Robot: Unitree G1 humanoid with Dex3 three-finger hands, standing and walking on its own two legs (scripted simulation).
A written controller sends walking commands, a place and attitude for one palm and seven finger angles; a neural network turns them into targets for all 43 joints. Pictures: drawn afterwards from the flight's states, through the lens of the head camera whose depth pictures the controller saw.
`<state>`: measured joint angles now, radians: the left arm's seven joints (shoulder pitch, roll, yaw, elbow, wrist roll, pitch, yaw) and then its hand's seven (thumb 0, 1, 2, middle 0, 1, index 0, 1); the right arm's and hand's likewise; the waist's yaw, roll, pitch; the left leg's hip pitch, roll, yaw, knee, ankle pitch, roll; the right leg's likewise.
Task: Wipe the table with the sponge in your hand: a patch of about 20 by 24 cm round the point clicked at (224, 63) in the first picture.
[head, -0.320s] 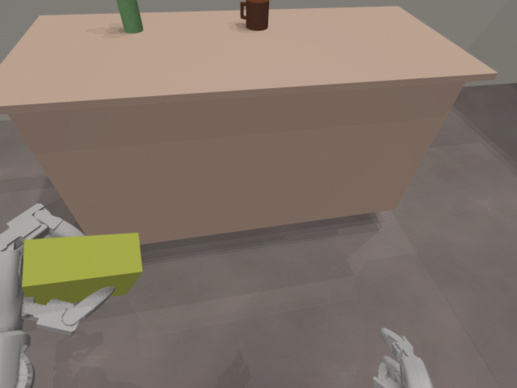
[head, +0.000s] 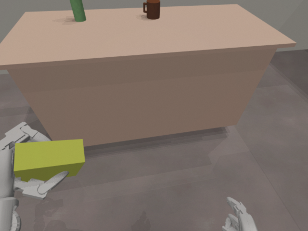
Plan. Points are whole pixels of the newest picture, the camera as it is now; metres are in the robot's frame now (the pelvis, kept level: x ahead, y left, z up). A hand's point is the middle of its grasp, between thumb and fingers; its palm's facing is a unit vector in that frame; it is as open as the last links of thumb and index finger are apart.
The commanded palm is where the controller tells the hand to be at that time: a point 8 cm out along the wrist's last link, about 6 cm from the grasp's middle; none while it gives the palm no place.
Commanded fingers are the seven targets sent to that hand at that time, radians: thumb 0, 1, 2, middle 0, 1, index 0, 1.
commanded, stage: look at it before walking up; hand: left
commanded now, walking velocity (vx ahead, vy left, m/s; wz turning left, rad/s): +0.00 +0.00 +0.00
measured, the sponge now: (59, 160) +0.22 +0.21 +0.14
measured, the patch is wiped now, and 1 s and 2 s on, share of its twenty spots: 0.00 0.00 0.00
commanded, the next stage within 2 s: walk to a spot facing it in 0.08 s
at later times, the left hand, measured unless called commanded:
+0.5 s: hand (41, 152) +0.23 +0.24 +0.16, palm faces +0.45 -0.81 -0.39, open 9.3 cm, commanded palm +0.17 +0.28 +0.18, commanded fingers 0.00 0.10 1.30 -1.20 -1.60 -1.20 -1.60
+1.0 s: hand (74, 112) +0.34 +0.22 +0.15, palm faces +0.41 -0.77 -0.48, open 9.3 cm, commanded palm +0.28 +0.26 +0.18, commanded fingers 0.00 0.10 1.30 -1.20 -1.60 -1.20 -1.60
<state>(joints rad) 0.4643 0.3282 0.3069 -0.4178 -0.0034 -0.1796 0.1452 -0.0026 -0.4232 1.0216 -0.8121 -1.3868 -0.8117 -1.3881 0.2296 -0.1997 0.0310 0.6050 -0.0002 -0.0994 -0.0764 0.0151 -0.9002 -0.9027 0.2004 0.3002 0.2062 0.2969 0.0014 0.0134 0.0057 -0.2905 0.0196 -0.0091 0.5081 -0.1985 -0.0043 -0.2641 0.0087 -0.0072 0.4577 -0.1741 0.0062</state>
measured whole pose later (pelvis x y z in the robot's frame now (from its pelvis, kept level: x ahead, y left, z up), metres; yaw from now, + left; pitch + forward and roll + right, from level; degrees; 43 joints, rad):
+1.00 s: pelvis +0.13 -0.03 -0.02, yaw +3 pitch -2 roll +0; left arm 0.44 0.36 0.35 -0.44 -0.01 -0.20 0.13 0.00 -0.43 1.02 -0.81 -1.39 -0.81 -1.39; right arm 0.16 -0.19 0.02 0.64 0.00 -0.06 -0.05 0.01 -0.90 -0.90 0.20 0.30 0.21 0.30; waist 0.00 0.06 0.08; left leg -0.35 0.04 0.00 1.05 -0.49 -0.03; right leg -0.35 0.02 -0.15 0.65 -0.27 -0.09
